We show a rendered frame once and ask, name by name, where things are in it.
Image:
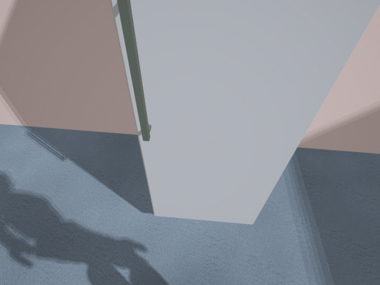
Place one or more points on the handle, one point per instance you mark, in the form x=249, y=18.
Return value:
x=125, y=13

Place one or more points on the fridge door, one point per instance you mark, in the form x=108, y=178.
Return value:
x=231, y=87

